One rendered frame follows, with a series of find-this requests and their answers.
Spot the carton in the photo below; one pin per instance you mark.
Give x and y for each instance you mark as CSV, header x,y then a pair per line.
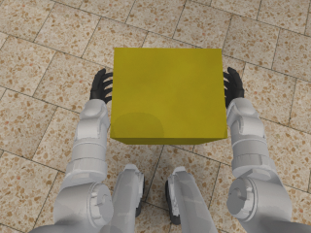
x,y
168,96

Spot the right robot forearm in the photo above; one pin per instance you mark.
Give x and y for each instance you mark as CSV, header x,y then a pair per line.
x,y
249,146

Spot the left robot hand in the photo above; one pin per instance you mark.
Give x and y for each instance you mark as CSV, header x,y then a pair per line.
x,y
98,90

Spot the left robot forearm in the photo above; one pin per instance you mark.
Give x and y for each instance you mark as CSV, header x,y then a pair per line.
x,y
88,160

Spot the robot right upper arm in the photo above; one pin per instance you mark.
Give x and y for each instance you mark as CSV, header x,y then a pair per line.
x,y
262,207

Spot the robot left upper arm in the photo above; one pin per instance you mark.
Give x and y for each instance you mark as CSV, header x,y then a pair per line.
x,y
81,208

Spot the robot shin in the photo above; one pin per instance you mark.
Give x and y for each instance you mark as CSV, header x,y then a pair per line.
x,y
174,205
132,167

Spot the right robot hand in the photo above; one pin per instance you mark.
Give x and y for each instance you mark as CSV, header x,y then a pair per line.
x,y
234,86

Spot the left robot shin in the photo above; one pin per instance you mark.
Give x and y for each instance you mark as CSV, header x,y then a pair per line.
x,y
132,167

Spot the right robot shin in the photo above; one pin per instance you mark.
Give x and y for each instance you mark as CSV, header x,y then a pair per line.
x,y
174,205

